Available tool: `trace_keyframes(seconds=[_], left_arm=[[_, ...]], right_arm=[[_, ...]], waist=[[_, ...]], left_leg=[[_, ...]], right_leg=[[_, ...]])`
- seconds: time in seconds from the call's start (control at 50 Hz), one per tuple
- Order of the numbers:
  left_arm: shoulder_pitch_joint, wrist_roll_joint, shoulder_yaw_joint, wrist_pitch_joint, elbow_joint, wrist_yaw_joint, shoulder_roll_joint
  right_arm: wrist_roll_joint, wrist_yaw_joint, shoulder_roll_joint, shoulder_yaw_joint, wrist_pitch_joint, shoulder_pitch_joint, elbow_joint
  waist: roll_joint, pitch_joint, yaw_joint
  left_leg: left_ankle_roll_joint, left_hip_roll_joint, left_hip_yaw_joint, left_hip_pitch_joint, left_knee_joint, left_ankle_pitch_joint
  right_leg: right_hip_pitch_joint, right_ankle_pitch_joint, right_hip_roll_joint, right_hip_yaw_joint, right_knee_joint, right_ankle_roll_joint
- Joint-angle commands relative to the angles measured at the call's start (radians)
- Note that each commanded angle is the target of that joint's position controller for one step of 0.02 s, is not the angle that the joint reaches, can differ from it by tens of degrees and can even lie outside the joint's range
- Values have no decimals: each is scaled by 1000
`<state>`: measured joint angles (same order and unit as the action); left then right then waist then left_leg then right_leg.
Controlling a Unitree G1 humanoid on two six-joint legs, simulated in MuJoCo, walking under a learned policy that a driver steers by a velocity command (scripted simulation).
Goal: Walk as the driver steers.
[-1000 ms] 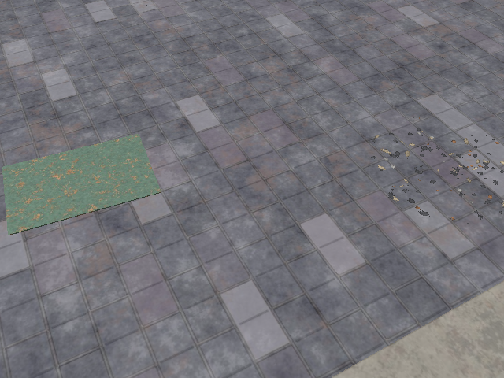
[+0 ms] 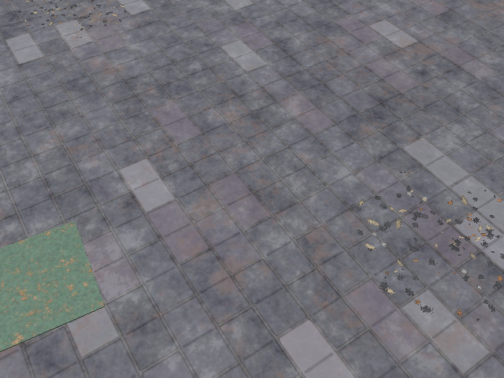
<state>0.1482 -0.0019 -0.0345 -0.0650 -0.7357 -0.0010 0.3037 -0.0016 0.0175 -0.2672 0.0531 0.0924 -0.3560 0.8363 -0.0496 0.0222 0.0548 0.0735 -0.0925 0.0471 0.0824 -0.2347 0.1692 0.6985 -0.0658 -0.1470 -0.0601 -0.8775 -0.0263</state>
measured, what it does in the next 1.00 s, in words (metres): walks ahead: right foot, then left foot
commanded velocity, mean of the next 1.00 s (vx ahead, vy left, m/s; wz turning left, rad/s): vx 0.50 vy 0.00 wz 0.00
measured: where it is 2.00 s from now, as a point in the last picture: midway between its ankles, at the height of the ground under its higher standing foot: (252, 195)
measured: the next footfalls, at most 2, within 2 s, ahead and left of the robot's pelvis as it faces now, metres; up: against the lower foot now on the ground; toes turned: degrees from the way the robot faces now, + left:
right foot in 0.22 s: +0.31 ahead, -0.16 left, +0.00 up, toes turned -1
left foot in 0.78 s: +0.61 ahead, +0.08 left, +0.00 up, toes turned +2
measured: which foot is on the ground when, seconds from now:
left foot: down 0.00-0.22, up 0.24-0.76, down 0.78-1.00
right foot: up 0.00-0.20, down 0.22-0.78, up 0.80-1.00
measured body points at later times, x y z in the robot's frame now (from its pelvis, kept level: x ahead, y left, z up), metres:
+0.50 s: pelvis +0.28 -0.08 +0.00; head +0.30 -0.09 +0.45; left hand +0.33 +0.20 -0.11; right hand +0.44 -0.34 -0.11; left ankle +0.38 +0.10 -0.67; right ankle +0.27 -0.15 -0.75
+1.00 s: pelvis +0.56 +0.00 +0.00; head +0.59 +0.01 +0.45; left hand +0.69 +0.27 -0.12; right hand +0.63 -0.28 -0.12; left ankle +0.57 +0.08 -0.75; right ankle +0.60 -0.17 -0.67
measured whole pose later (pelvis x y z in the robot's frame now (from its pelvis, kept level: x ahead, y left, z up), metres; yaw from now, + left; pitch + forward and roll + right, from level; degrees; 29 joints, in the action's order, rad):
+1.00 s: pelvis +0.56 +0.00 +0.00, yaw +0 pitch +1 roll +1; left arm 0.22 -0.01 -0.05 -0.06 -0.77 0.01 0.30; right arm 0.00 0.03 -0.26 0.05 0.09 -0.29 0.85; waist -0.05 0.02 0.03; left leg 0.07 -0.06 0.05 0.21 -0.34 0.16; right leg 0.59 -0.27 -0.11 -0.03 -1.05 0.00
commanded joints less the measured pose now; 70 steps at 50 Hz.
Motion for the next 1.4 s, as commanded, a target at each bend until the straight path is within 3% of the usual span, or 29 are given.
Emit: trace_keyframes(seconds=[0.02, 0.14, 0.2, 0.22, 0.24, 0.26, 0.28, 0.32, 0.42, 0.56, 0.66, 0.72, 0.76, 0.78, 0.8, 0.82, 0.84, 0.88, 0.9, 0.98, 1.1, 1.2, 1.26, 1.3, 1.32, 1.34, 1.36, 1.38, 1.4], left_arm=[[-66, -2, 6, -21, 69, -11, 14], [-160, -13, -9, -37, 121, -37, 58], [72, -9, -48, -39, 63, -31, 125], [251, -3, -69, -34, 29, -21, 193], [310, 5, -90, -28, 9, -23, 284], [318, -10, -63, -26, 14, -27, 175], [240, -8, -49, -25, 22, -25, 140], [126, -3, -38, -19, 37, -28, 98], [110, -2, -42, -44, 11, -28, 98], [201, -9, -51, -19, -35, -5, 141], [274, -12, -59, 7, -85, 4, 159], [257, -14, -68, 15, -90, 13, 170], [235, -15, -64, 24, -85, 16, 162], [238, 0, -46, 23, -64, 19, 125], [359, 12, -7, 0, -39, 9, -4], [322, -10, -19, -23, -54, 5, 65], [224, -39, -39, -38, -23, 1, 132], [127, -21, -40, -43, 0, 6, 121], [144, -12, -45, -32, -4, 8, 115], [148, -5, -32, 0, 1, 12, 50], [-58, -6, -17, -14, 52, -1, 16], [-178, -16, -17, -25, 101, -29, 32], [-120, -13, -30, -31, 95, -39, 66], [144, -5, -71, -30, 17, -27, 142], [279, 16, -94, -26, 0, -18, 244], [315, -1, -88, -19, -18, -22, 215], [263, -7, -64, -18, -8, -22, 150], [195, -3, -55, -17, 4, -19, 122], [135, 2, -48, -18, 8, -21, 101]], right_arm=[[-9, -13, -162, 31, 9, 33, -59], [-22, -17, -192, 37, -23, -33, -3], [-12, -22, -193, 33, -44, -2, -1], [5, -26, -143, 10, -43, -15, -26], [1, -16, -14, -29, -22, -152, -42], [-14, -10, -104, -11, -1, -109, -23], [-43, -4, -173, 10, 14, -9, -55], [-15, -13, -148, 8, 17, 93, -82], [-4, -17, -86, 3, -27, 65, -75], [-5, 3, -56, -5, -10, 312, -136], [-14, 26, -60, -7, 11, 424, -185], [-11, 36, -93, 4, 19, 388, -179], [-9, 28, -149, 36, 18, 184, -116], [1, 17, -208, 56, 15, 8, -76], [9, 13, -309, 77, 8, -70, -60], [-11, 15, -220, 57, 4, -89, -54], [-13, 12, -182, 43, 4, -15, -62], [1, 13, -127, 25, 2, 106, -78], [11, 15, -101, 17, 6, 138, -82], [4, 8, -132, 26, 23, 137, -52], [-9, -12, -169, 32, 9, 57, -5], [-20, -16, -187, 37, -16, -20, 47], [-22, -22, -205, 44, -33, -1, 55], [-13, -25, -168, 29, -40, 19, 44], [3, -21, -79, -2, -26, -58, 12], [-4, -15, -51, -14, -4, -84, 25], [-28, -6, -155, 13, 12, -13, 13], [-42, -3, -164, 15, 20, 68, -11], [-32, -6, -151, 14, 20, 106, -17]], waist=[[81, 40, -5], [107, 39, 6], [114, -107, -126], [26, -265, -186], [-250, -387, -122], [-181, -402, -159], [-113, -239, -154], [5, -89, -100], [-16, -45, -35], [-9, 29, -117], [-14, 63, -137], [-34, 23, -94], [-24, -111, 13], [33, -244, 81], [293, -373, 24], [277, -413, 65], [224, -245, 61], [122, -90, 4], [135, -71, -33], [122, -33, -72], [94, 13, -4], [103, 47, 28], [127, 8, -25], [92, -169, -149], [-92, -336, -153], [-240, -417, -152], [-139, -296, -163], [-84, -182, -145], [-21, -100, -116]], left_leg=[[146, 241, -118, 107, 124, -187], [110, 340, -153, -119, 19, -240], [59, 279, -100, -118, -274, -584], [24, 225, -57, 56, -562, -395], [-54, 29, -40, 479, -933, 213], [-49, 43, -179, 603, -1060, 398], [-33, 98, -171, 678, -1084, 330], [-39, 183, -127, 626, -979, 189], [-73, 223, -112, 537, -832, 65], [-95, 197, -71, 573, -424, -251], [-56, 171, -69, 614, -307, -203], [-14, 138, -49, 504, -269, -113], [30, 79, 8, 200, -229, -115], [86, 203, -124, -101, -271, -128], [254, 460, -601, -482, -229, -8], [280, 482, -781, -504, -104, 135], [227, 444, -630, -377, -81, 149], [179, 364, -420, -95, -32, -14], [166, 333, -359, -7, -3, -83], [189, 315, -248, 120, 88, -200], [137, 268, -126, 73, 109, -205], [124, 334, -149, -75, 49, -197], [93, 350, -147, -135, -55, -384], [41, 258, -69, -22, -380, -527], [-24, 142, -10, 321, -761, -194], [-52, 31, -91, 561, -986, 391], [-36, 97, -162, 668, -1076, 379], [-23, 148, -135, 689, -1062, 294], [-26, 187, -113, 662, -998, 215]], right_leg=[[-91, 168, 30, 42, 197, -1], [-82, 76, 63, 26, 353, 61], [-415, 10, 134, 95, 392, 126], [-720, 55, -5, -54, 350, 181], [-1070, -165, -233, -546, 457, 354], [-1086, -303, -239, -697, 571, 350], [-967, -274, -208, -533, 579, 303], [-707, -42, -134, -328, 613, 268], [-541, 114, -77, -147, 729, 281], [-598, 60, -41, -29, 768, 239], [-737, 123, -101, -40, 702, 227], [-784, 311, -115, -33, 611, 197], [-745, 545, -48, 23, 369, 156], [-559, 359, -2, 53, 108, 122], [-129, -254, 181, 77, -276, 43], [9, -516, 189, -55, -414, 41], [88, -451, 129, -54, -445, 52], [28, -303, 46, -8, -337, 52], [-39, -261, 18, -16, -291, 50], [-84, -175, -1, 0, -163, 15], [-81, 132, 32, 39, 201, 9], [-57, 85, 60, 38, 333, 41], [-170, -15, 96, 66, 377, 84], [-574, 23, 104, 75, 387, 144], [-969, -11, -149, -284, 377, 272], [-1101, -167, -258, -646, 538, 368], [-1017, -270, -230, -579, 571, 324], [-884, -245, -192, -441, 588, 289], [-745, -166, -149, -340, 623, 273]])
